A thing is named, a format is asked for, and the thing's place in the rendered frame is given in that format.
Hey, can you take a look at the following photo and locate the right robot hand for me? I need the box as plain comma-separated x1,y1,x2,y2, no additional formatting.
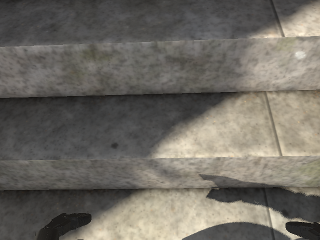
285,221,320,240

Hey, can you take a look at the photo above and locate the left robot hand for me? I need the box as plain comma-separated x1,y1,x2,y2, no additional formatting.
34,213,92,240

